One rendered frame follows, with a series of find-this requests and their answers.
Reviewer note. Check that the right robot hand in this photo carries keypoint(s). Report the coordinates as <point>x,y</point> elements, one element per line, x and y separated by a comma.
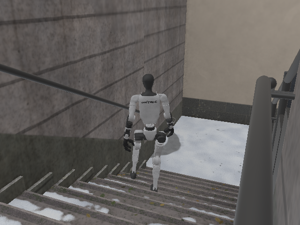
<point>167,130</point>

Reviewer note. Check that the right robot forearm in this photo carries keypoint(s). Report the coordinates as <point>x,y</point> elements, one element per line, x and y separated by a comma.
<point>170,122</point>

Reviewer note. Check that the robot torso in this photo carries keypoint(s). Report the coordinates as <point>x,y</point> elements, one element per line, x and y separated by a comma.
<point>149,107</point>

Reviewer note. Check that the left robot forearm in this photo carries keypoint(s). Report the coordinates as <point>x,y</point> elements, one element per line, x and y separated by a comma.
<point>128,128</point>

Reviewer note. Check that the robot right upper arm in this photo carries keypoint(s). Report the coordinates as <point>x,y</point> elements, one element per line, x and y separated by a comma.
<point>165,105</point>

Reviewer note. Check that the robot left shin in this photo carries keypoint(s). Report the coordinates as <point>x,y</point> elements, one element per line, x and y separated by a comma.
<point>135,157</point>

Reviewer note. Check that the robot left upper arm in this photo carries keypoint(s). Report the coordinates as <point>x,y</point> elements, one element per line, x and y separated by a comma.
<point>132,107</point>

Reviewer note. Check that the left robot hand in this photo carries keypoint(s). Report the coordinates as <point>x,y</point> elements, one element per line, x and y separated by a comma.
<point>125,144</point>

